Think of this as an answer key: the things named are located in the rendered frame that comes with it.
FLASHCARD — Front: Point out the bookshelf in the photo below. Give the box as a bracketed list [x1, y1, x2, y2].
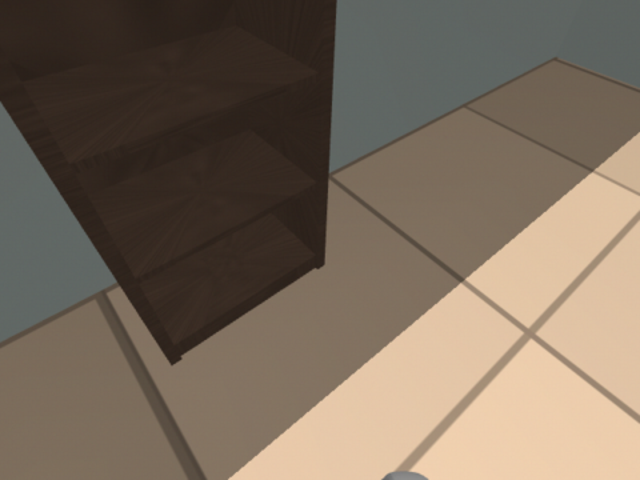
[0, 0, 337, 365]

